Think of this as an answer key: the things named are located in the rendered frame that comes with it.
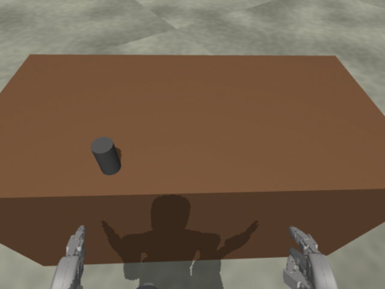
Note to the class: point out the left robot hand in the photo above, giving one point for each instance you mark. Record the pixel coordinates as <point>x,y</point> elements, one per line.
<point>70,267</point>

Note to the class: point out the right robot hand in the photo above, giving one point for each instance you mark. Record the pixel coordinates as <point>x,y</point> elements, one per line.
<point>314,272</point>

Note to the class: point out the can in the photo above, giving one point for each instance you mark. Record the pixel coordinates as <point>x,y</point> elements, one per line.
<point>106,155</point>

